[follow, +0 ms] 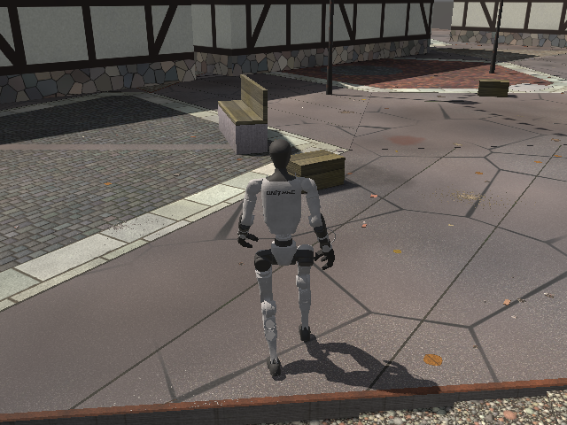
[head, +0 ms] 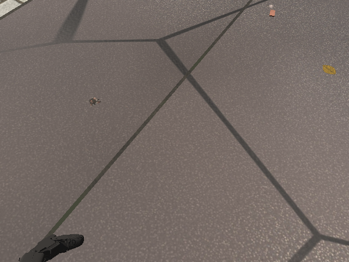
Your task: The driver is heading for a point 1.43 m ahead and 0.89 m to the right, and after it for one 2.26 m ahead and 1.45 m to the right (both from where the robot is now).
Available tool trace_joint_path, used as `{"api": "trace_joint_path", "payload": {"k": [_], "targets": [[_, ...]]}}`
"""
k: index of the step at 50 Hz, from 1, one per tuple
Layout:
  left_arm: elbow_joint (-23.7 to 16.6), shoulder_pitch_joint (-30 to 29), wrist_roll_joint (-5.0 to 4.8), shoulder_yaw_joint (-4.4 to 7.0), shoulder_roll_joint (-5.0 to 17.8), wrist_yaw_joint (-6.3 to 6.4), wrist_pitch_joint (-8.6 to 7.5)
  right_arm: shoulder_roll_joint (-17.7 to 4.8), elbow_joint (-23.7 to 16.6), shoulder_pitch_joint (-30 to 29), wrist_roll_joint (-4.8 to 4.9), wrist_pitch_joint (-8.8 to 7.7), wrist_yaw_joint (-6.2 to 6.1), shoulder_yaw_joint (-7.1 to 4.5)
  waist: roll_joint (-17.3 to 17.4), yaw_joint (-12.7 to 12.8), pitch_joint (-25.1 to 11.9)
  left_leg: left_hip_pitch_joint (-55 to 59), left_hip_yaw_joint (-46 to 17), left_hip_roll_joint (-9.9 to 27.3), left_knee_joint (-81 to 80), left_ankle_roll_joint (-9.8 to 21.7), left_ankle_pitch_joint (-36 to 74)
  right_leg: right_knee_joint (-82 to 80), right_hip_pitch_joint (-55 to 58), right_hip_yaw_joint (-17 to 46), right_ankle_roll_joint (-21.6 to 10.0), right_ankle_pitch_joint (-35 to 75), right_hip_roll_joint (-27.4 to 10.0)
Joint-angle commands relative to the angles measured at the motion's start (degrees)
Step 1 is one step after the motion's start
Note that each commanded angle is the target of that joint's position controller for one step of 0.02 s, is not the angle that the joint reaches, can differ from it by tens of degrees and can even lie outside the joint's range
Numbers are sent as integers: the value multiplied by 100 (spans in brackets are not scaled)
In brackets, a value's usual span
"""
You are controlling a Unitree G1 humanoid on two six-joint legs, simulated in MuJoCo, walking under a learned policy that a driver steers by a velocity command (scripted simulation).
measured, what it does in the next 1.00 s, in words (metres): walks ahead, turning right: right foot, then left foot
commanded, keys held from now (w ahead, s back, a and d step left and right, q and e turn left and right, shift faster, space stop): e+shift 0.84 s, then shift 0.16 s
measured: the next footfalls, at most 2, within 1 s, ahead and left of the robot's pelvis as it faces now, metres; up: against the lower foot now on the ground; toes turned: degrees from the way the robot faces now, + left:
right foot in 0.10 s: +0.27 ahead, -0.06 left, +0.00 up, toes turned +1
left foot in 0.62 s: +0.42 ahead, +0.05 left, +0.00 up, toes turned -47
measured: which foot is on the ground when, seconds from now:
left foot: down 0.00-0.06, up 0.08-0.60, down 0.62-1.00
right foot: up 0.00-0.08, down 0.10-0.62, up 0.64-1.00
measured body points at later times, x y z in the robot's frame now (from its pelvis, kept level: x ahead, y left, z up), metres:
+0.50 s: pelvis +0.21 +0.00 -0.01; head +0.24 -0.03 +0.44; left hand +0.45 +0.24 -0.08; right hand +0.32 -0.32 -0.09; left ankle +0.39 +0.11 -0.70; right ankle +0.23 -0.06 -0.75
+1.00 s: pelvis +0.28 +0.04 -0.01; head +0.30 +0.00 +0.44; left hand +0.59 +0.08 -0.10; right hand +0.15 -0.24 -0.12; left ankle +0.39 +0.08 -0.75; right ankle +0.16 -0.07 -0.69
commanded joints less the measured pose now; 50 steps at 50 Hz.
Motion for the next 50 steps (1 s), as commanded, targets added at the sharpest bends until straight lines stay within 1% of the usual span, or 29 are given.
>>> {"api": "trace_joint_path", "payload": {"k": [1,2,3,4,5,6,7,8,9,10,12,13,16,19,21,25,29,30,31,32,33,34,35,36,37,39,42,46,50], "targets": [[167,1320,70,176,357,-148,62,-1387,-420,-580,127,-81,-240,-436,827,516,-1246,20,131,531,199,-384,5143,-1684,2449,-864,96,1699,684],[258,1869,64,305,626,-180,148,-1336,-487,-814,172,-96,-229,-443,971,792,-1439,-83,101,555,657,-444,5052,-1796,3146,-758,-51,1869,704],[452,2733,80,482,959,-171,248,-1180,-653,-1313,175,-123,-185,-410,800,1322,-1551,-560,106,416,1706,-532,4257,-2087,4122,-570,-291,2401,621],[746,3449,152,527,977,-117,330,-760,-814,-1830,139,-137,-68,-310,-179,1716,-1130,-1685,39,-101,3457,-619,31,-2779,4824,157,-640,3140,94],[807,3405,393,421,703,-37,278,-306,-933,-2081,11,-114,125,-221,-728,1576,-499,-2508,-389,-599,5088,-552,-2163,-2753,4579,734,-754,3364,-110],[465,2700,619,315,875,-22,64,134,-1123,-1102,-153,-50,237,-102,-1284,512,-502,-3192,-1100,-733,6200,-496,-2763,-2037,4478,1932,-982,5876,-552],[-53,1829,649,351,1040,-16,-9,-65,-1033,66,-158,-23,324,-76,-877,-59,-1335,-3390,-1807,-728,6426,-548,-2259,-2118,4880,3423,-1817,5738,-1342],[-461,1006,444,480,1300,23,51,-760,-920,181,-74,-9,348,-200,-233,-241,-1537,-3687,-1974,-498,6191,-522,-1530,-2600,4813,3963,-2331,3463,-1562],[-638,705,165,492,1192,21,119,-1223,-875,-280,-96,35,287,-338,380,-105,-1580,-3519,-2001,-236,5731,-534,-1061,-2926,4365,4030,-2305,1628,-1332],[-691,701,30,427,1022,1,182,-1315,-945,-785,-105,100,224,-397,750,-24,-1409,-3390,-2009,-187,5246,-575,-845,-3163,3839,4060,-2099,531,-1121],[-615,905,21,425,976,55,257,-1203,-1049,-1282,-78,252,139,-394,553,43,-960,-3245,-2074,-169,4226,-719,-826,-3173,3225,3874,-1825,418,-821],[-558,1072,31,431,967,118,313,-1043,-1016,-1381,-94,296,112,-363,429,113,-863,-3129,-2027,-182,3676,-757,-827,-3076,3055,3574,-1692,642,-617],[-473,1388,12,545,1233,366,546,-815,-1015,-1794,-67,331,54,-359,-12,314,-1097,-2934,-1885,-447,2797,-875,-253,-2839,3062,3264,-1265,1184,-275],[-540,1376,-30,573,1196,518,729,-822,-942,-2012,13,313,67,-410,-408,417,-1179,-2871,-1949,-527,2302,-891,304,-2690,3205,3208,-841,927,-81],[-588,1379,-7,574,1110,537,795,-800,-937,-2217,27,269,81,-436,-595,501,-1067,-2844,-1989,-558,2020,-870,405,-2645,3275,3324,-779,679,-19],[-719,1273,46,577,1048,505,826,-873,-915,-2482,42,134,129,-505,-807,579,-890,-2582,-2083,-577,1330,-809,325,-2399,3438,3725,-959,914,-69],[-912,951,18,551,1048,440,845,-1057,-727,-2171,104,47,220,-632,-865,448,-807,-1379,-2029,-478,-114,-705,618,-2072,3121,4113,-865,596,98],[-914,961,-22,513,975,406,854,-1046,-639,-2000,125,47,232,-657,-555,368,-836,-761,-1983,-251,-803,-587,1325,-1672,2811,3913,-719,-539,361],[-833,1397,-7,405,650,361,867,-1095,-656,-2022,74,100,221,-656,184,601,-1152,243,-2463,572,-851,-187,2010,-890,2173,3368,-526,-2754,761],[-827,1525,124,345,540,338,840,-1269,-797,-1765,-12,201,175,-661,835,524,-1288,746,-3234,1586,-413,328,3446,345,1422,2365,-338,-3840,1247],[-1091,1523,22,506,1094,270,776,-1413,-730,-1592,-207,234,200,-700,1726,644,-1243,361,-4352,2470,-713,1122,3203,1273,760,1933,-78,-3834,1046],[-921,1462,43,623,1593,257,767,-1185,-831,-1837,-129,240,178,-682,1264,575,-877,10,-4022,2228,-856,1139,2368,1791,578,1644,172,-3213,564],[-794,1417,20,664,1667,262,814,-969,-889,-2031,-81,290,123,-614,925,538,-651,-228,-3339,1762,-843,872,1480,2049,495,1493,237,-2693,400],[-678,1525,44,625,1501,299,898,-965,-959,-2087,-42,363,67,-567,626,560,-578,-468,-2904,1490,-859,696,1100,2461,511,1284,285,-2377,328],[-710,1585,73,569,1361,301,928,-1013,-958,-2156,-16,416,27,-546,568,543,-410,-707,-2596,1403,-938,724,1191,2826,402,1018,329,-2142,264],[-834,1441,48,462,1083,310,913,-1047,-901,-2021,-84,466,-24,-516,625,459,-328,-838,-1957,1207,-1097,770,1464,2900,296,523,388,-1830,23],[-1001,1070,24,396,948,329,866,-1103,-774,-1628,-127,511,-32,-531,755,193,-542,-145,-1624,1379,-1129,953,1690,2392,-64,287,544,-1634,-423],[-1063,859,145,271,684,304,808,-1297,-595,-1393,-67,543,84,-588,703,83,-824,88,-1491,1594,-1084,1150,1828,1346,430,244,494,-1888,-569],[-944,931,162,200,620,245,789,-1436,-460,-1400,53,559,229,-613,937,130,-857,-227,-1240,1678,-987,1124,1953,15,1443,-69,256,-2009,-380]]}}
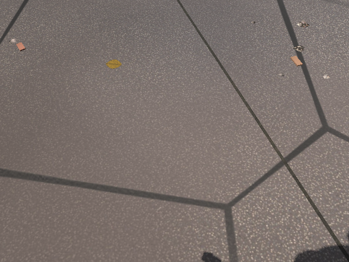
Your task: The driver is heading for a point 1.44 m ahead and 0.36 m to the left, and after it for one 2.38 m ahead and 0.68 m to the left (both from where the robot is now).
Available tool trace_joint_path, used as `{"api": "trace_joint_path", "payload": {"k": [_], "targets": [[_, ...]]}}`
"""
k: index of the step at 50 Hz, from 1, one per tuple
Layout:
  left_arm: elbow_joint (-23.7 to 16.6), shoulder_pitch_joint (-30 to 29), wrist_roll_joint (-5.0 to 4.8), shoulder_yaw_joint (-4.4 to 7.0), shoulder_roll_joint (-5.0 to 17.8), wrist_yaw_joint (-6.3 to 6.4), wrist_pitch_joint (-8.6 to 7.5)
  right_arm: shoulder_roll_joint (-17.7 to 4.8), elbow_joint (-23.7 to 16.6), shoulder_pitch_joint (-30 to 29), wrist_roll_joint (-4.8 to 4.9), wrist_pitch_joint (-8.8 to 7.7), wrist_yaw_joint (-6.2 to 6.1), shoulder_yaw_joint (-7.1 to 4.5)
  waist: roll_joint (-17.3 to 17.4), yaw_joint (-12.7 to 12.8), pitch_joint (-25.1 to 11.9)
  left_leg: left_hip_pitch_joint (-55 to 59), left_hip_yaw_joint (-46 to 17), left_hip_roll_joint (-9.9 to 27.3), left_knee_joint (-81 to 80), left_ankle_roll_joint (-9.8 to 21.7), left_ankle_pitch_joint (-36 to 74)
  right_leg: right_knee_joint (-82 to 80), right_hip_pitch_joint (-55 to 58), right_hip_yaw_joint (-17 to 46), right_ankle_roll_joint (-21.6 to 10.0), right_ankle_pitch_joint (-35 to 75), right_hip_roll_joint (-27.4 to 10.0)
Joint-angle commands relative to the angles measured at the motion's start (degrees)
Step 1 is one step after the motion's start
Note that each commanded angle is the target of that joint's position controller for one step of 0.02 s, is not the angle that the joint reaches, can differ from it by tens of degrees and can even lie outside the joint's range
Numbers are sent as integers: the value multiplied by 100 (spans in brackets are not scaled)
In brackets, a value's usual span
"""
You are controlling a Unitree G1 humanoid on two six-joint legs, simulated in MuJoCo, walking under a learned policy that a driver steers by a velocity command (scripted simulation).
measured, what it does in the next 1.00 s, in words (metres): steps on the spot, turning left: right foot, then left foot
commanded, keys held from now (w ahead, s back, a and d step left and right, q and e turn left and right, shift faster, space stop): shift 0.08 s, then q+shift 0.62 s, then shift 0.26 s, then e+shift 0.04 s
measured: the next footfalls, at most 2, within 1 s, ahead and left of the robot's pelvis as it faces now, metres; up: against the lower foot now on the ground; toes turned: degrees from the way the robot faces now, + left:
right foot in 0.10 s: +0.03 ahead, -0.14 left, +0.00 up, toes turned -2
left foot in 0.62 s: +0.01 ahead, +0.11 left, +0.00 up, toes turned +24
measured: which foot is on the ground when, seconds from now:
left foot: down 0.00-0.10, up 0.12-0.60, down 0.62-1.00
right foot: up 0.00-0.08, down 0.10-0.62, up 0.64-1.00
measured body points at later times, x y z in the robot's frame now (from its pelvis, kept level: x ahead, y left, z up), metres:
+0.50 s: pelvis +0.00 -0.04 +0.00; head +0.04 -0.04 +0.45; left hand +0.13 +0.24 -0.10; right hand +0.17 -0.30 -0.11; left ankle -0.01 +0.09 -0.69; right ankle -0.01 -0.14 -0.74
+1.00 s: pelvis +0.01 +0.01 +0.00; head +0.03 +0.04 +0.45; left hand +0.00 +0.33 -0.11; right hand +0.31 -0.13 -0.07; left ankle -0.02 +0.09 -0.74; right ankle +0.12 -0.11 -0.70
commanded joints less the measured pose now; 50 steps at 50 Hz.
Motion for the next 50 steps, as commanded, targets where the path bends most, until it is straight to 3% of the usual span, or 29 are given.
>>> {"api": "trace_joint_path", "payload": {"k": [1,3,4,5,6,7,8,9,11,14,18,22,25,28,30,31,32,33,34,35,36,37,39,43,48,50], "targets": [[-393,6,23,71,396,-42,-99,-1132,-291,-138,106,-84,74,-295,998,-24,-985,825,-1125,1500,-536,1295,1370,-1006,497,-329,-187,-80,231],[-232,322,32,78,366,-89,-92,-1122,-164,-96,224,-82,80,-263,1003,190,-1040,768,-1034,1481,-115,1097,1683,-2352,1200,-434,-455,551,380],[-119,527,32,112,448,-102,-96,-1010,-42,93,280,-92,77,-218,926,268,-1060,461,-882,1343,177,828,1527,-3154,1845,-452,-655,1095,495],[-102,599,47,133,609,-83,-83,-669,86,431,200,-147,134,-86,375,199,-1210,-327,-623,1010,687,322,590,-3484,2860,264,-880,1858,0],[-220,460,106,144,990,-8,-43,-158,-97,582,-184,-242,290,139,-1434,-89,-1432,-1581,-79,373,1897,-290,-2259,-3098,3703,1748,-1431,4116,-1512],[-199,365,334,55,623,-39,-135,-473,-78,245,-36,-221,231,3,-1174,302,-1419,-1510,-586,318,2439,-490,-2756,-3401,2433,1713,-2209,3415,-1891],[-167,101,404,31,518,-89,-247,-821,-38,81,148,-150,181,-98,-844,298,-993,-1323,-766,320,2964,-502,-2456,-3591,1999,1248,-2106,2760,-1470],[-75,-162,355,82,594,-86,-330,-900,47,186,227,-64,129,-173,-915,218,-722,-1509,-815,183,3383,-519,-2114,-3623,1845,844,-1890,2467,-1190],[-56,-460,238,91,619,-20,-398,-1100,206,535,208,97,7,-309,-976,124,-440,-1730,-1013,13,4284,-651,-1709,-3697,1700,419,-1749,2742,-1082],[-49,-597,244,-12,260,115,-368,-1020,111,663,266,159,-70,-362,-775,74,-462,-2108,-969,31,4895,-873,-1324,-3728,2011,33,-1767,2776,-1162],[104,-444,248,64,340,234,-305,-661,-288,370,196,191,16,-241,-575,260,-518,-2357,-794,347,3950,-1036,-1052,-3681,2635,-183,-1827,2750,-1361],[177,-484,211,210,603,166,-291,-489,-656,266,160,214,193,-152,-567,313,-619,-1892,-522,514,3111,-859,-1245,-3615,2610,-473,-1947,3033,-1587],[221,-591,117,311,755,49,-316,-556,-836,265,168,273,270,-183,-610,262,-653,-1455,-249,450,2573,-614,-1293,-3428,2479,-755,-1862,3489,-1683],[295,-659,-20,392,849,-53,-363,-626,-995,259,200,381,331,-249,-674,184,-749,-1006,-70,353,1895,-324,-1266,-3044,2531,-983,-1568,3616,-1777],[444,-615,-124,408,772,-102,-352,-715,-943,618,203,405,299,-353,-455,-89,-869,-88,41,75,839,-10,-445,-2222,2176,-1401,-1096,3330,-1537],[566,-319,-75,383,615,-144,-367,-1145,-828,1129,178,369,177,-537,310,-259,-1068,1003,-515,104,300,328,1136,-1071,1431,-1718,-671,2691,-1050],[191,-573,239,254,227,-141,-412,-2074,-909,1394,153,312,62,-756,2177,-185,-1027,2313,-2831,1552,342,1203,4240,936,-867,-1872,-51,-1190,-125],[-16,-1049,273,239,330,-92,-443,-1984,-1088,1294,-82,110,153,-674,1712,-427,-1791,2130,-4044,2168,-29,2157,3518,1967,-1409,-371,51,-2031,373],[-23,-1287,132,294,563,-66,-438,-1735,-1061,1113,-41,-34,211,-598,987,-439,-1585,2012,-3534,1974,-224,2016,2739,2157,-1586,21,-54,-1668,269],[-40,-1314,76,281,505,-23,-465,-1598,-1017,853,80,-99,165,-556,768,-229,-1202,1720,-3182,1647,-276,1690,2111,1901,-1663,146,-190,-1100,221],[90,-1124,114,310,603,36,-457,-1375,-1085,444,184,-81,110,-476,446,-12,-1023,1497,-2842,1478,-243,1418,1949,1622,-1659,175,-222,-607,107],[175,-928,149,349,707,65,-437,-1212,-1172,66,213,-43,43,-395,491,172,-991,1135,-2537,1319,-235,1272,2110,1400,-1325,156,-212,-250,94],[373,-584,149,322,597,31,-413,-1132,-1220,-56,94,-26,-30,-320,582,261,-1194,851,-2199,1132,-212,1225,2584,1274,-759,10,-115,175,247],[430,-580,86,198,376,29,-361,-1180,-1076,129,58,-15,-66,-283,665,115,-1172,799,-2062,986,-198,1191,2236,259,-410,-22,16,424,289],[391,-669,63,164,406,-7,-362,-1130,-1008,-6,-3,29,1,-210,920,-31,-857,324,-2325,975,-214,1216,1139,-725,179,-43,-50,298,259],[486,-471,58,109,294,-58,-386,-689,-909,-125,-59,-2,47,-36,913,7,-960,275,-2193,999,-132,1159,1087,-1297,711,-74,-117,333,122]]}}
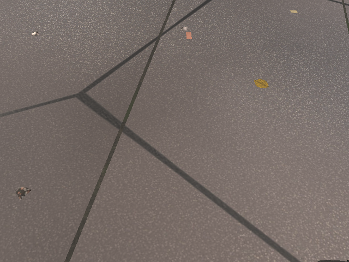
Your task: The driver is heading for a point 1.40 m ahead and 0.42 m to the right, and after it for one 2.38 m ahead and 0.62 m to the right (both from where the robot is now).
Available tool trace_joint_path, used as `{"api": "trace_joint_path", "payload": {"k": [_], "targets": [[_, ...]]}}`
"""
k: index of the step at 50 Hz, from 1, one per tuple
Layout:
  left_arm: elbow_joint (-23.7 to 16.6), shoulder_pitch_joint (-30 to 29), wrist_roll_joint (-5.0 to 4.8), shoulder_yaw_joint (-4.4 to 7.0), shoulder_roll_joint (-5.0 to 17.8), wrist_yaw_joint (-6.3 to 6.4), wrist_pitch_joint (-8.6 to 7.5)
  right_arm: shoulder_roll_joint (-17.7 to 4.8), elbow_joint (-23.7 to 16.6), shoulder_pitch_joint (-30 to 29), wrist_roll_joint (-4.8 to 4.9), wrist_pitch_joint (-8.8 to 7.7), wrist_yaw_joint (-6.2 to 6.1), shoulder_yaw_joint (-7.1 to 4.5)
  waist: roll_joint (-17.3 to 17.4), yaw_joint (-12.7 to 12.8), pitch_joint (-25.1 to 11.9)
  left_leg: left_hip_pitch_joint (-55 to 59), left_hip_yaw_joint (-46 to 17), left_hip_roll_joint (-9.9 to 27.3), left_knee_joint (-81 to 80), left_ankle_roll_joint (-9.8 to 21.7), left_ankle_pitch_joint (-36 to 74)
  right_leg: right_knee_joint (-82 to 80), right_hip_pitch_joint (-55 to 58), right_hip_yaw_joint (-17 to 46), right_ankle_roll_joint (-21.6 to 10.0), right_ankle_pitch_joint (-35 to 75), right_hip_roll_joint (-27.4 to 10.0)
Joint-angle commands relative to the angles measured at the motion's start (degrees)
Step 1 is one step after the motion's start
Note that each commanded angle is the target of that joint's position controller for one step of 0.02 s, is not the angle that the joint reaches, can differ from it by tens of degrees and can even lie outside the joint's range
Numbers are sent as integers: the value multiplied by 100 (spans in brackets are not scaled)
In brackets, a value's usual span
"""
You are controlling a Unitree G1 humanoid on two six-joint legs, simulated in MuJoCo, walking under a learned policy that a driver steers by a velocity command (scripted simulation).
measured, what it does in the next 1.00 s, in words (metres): steps to the right, turning right: right foot, then left foot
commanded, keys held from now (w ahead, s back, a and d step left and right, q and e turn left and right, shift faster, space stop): e+shift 0.56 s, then shift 0.06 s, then w+shift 0.24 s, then w+q+shift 0.14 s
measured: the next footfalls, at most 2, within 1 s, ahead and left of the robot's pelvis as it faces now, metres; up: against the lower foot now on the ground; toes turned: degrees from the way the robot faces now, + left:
right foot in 0.08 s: +0.06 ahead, -0.15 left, +0.00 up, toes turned -1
left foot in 0.38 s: +0.07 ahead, +0.10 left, +0.00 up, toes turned -21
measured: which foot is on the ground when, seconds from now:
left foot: down 0.00-0.12, up 0.14-0.36, down 0.38-0.94, up 0.96-1.00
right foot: up 0.00-0.06, down 0.08-0.38, up 0.40-0.92, down 0.94-1.00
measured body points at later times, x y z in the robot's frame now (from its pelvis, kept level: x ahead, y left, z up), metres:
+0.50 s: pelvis +0.01 +0.03 +0.00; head +0.05 +0.03 +0.45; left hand +0.26 +0.26 -0.10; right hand +0.05 -0.29 -0.08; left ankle +0.03 +0.11 -0.74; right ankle -0.03 -0.12 -0.67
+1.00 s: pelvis +0.06 -0.08 -0.01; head +0.08 -0.11 +0.44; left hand +0.36 +0.02 -0.08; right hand -0.09 -0.33 -0.13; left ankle +0.04 +0.10 -0.68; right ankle -0.02 -0.16 -0.74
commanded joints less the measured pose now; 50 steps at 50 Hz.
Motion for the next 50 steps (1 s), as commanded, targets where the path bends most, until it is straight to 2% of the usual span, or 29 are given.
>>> {"api": "trace_joint_path", "payload": {"k": [1,3,4,5,6,9,11,13,16,18,19,20,21,22,23,25,26,28,31,33,35,40,44,45,46,47,48,49,50], "targets": [[-344,-60,-17,23,299,-65,-120,-368,-165,-69,-65,-105,56,-44,917,-117,-663,268,-950,1522,-607,911,1469,-860,872,-97,-103,175,-138],[-411,-70,-8,33,428,-102,-153,-485,2,77,-34,-160,74,-69,778,-13,-437,166,-733,1278,-447,587,983,-1970,1350,-221,-292,1233,10],[-543,-169,28,99,779,-83,-163,-641,36,252,-74,-197,44,-127,514,-139,-403,191,-614,1062,-193,341,528,-1901,1376,171,-433,2151,-208],[-670,-259,-5,205,1250,-61,-167,-744,2,540,-159,-230,16,-179,-218,-459,-392,73,-219,593,221,82,-28,-1770,1303,784,-763,3120,-578],[-617,-195,-108,277,1312,-76,-158,-661,-54,410,-190,-241,-38,-181,-859,-409,-402,26,371,180,632,-234,-259,-2031,1060,1334,-1232,2692,-816],[-595,329,-41,269,1067,-49,-190,-460,-285,-256,-15,-180,-130,-222,-1394,67,-390,-963,261,-171,1831,-401,-1666,-2508,1611,2755,-1979,2749,-1346],[-578,510,-46,343,1170,2,-268,-434,-350,-266,42,-181,-90,-264,-1024,139,-621,-1589,-178,-54,2868,-452,-2353,-2448,2149,2977,-2078,3174,-1483],[-653,150,-205,393,1100,92,-157,-300,-292,-174,82,-218,-53,-248,-731,-21,-715,-1468,-203,74,2059,-551,-1832,-2340,2141,2554,-1653,2845,-1058],[-812,-130,-216,454,1081,159,146,-175,-136,70,158,-304,78,-243,-937,-58,-917,-470,63,-146,784,-657,-953,-2279,1656,2408,-1392,2532,-637],[-926,-356,-290,443,1006,150,213,-289,105,662,165,-316,124,-339,-883,-343,-996,592,246,-146,-641,-578,118,-2066,1086,2338,-1115,1661,-349],[-931,-182,-261,382,766,143,213,-623,167,861,121,-284,79,-457,-369,-285,-975,1409,-319,575,-980,-338,278,-1496,214,2040,-787,332,22],[-939,250,-165,277,302,109,181,-1198,-7,555,-48,-196,23,-556,1490,56,-818,1659,-2210,2165,-1345,444,291,56,-1101,966,-416,-1504,928],[-977,305,-75,411,829,93,67,-1106,-153,344,-303,-255,61,-512,1532,98,-579,839,-2887,2930,-1517,1014,477,1222,-1268,968,-254,-1662,416],[-846,314,-115,519,1162,70,60,-782,-272,-60,-279,-306,23,-415,962,228,-297,538,-2222,2639,-1480,997,453,1817,-1165,850,-199,-1217,176],[-683,424,-126,544,1172,75,102,-586,-294,-355,-175,-333,-21,-363,643,302,-112,438,-1466,2140,-1405,747,334,2041,-1171,715,-123,-754,84],[-599,502,-119,488,925,69,173,-516,-298,-429,-45,-346,-151,-319,668,225,-74,627,-579,1765,-1265,594,1040,2567,-1377,491,40,-124,-36],[-675,382,-139,453,854,46,177,-507,-266,-275,-62,-338,-194,-305,682,121,-96,686,-258,1695,-1249,643,1434,2635,-1405,317,108,40,-87],[-882,24,-183,355,675,1,170,-557,-155,107,-98,-283,-239,-321,714,-125,-144,1134,33,1752,-1211,790,1882,2260,-1644,102,226,181,-210],[-1099,-274,-109,228,465,-43,149,-795,31,589,-74,-203,-184,-396,620,-331,-383,1696,-44,2061,-1117,1081,2601,1605,-1527,126,284,-153,-222],[-1132,-340,-124,175,449,-94,133,-928,106,838,40,-233,-100,-458,579,-480,-553,1865,-280,2236,-1608,1135,160,1265,-1486,75,182,-169,-274],[-1164,-423,-170,151,467,-142,69,-986,155,838,125,-339,-27,-466,775,-464,-306,1768,-589,2360,-2060,1059,-1491,861,-1545,68,-27,-83,-274],[-1136,-771,-193,36,301,-256,-270,-1009,546,1199,200,-601,71,-474,697,-504,93,1713,-135,2331,-2279,880,-1262,-493,-915,-213,-533,-183,-242],[-1009,-628,-198,-24,228,-375,-406,-1149,803,1259,353,-558,166,-453,703,-243,275,939,159,2225,-1981,902,-1192,-1699,461,-640,-832,-239,-13],[-826,-178,-201,3,245,-371,-435,-1107,840,1162,409,-524,186,-404,575,63,225,304,293,2130,-1622,856,-983,-2139,1428,-825,-912,142,129],[-557,628,-196,126,459,-330,-440,-953,818,1027,381,-553,211,-313,455,500,-96,-507,478,1912,-853,742,-75,-2124,2812,-784,-996,304,240],[-265,1916,-159,318,878,-255,-444,-602,666,593,283,-632,251,-153,5,1232,-770,-1703,931,1385,1052,403,310,-2177,4558,169,-1197,53,-450],[-271,2390,3,430,1547,-185,-505,-146,238,322,281,-776,263,-48,-1211,1224,-1052,-3752,819,657,3406,49,-1516,-2670,5621,2550,-1661,-1179,-1887],[-417,2180,46,363,1214,-175,-611,-469,187,395,473,-886,218,-110,-671,1197,-999,-4426,-161,663,4470,36,-1387,-3016,5137,3303,-2002,-2056,-2279],[-418,1822,-2,205,773,-194,-644,-626,170,409,544,-868,241,-157,-681,944,-480,-4780,-325,879,4746,34,-828,-3133,4798,2622,-1864,-1977,-2134]]}}
Velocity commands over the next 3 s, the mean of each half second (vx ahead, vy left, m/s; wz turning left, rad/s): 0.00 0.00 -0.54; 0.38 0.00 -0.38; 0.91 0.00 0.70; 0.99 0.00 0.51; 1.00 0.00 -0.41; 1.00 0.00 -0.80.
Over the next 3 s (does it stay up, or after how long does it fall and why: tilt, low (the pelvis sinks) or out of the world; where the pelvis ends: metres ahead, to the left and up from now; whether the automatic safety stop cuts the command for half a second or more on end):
stays up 1.65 -0.42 0.00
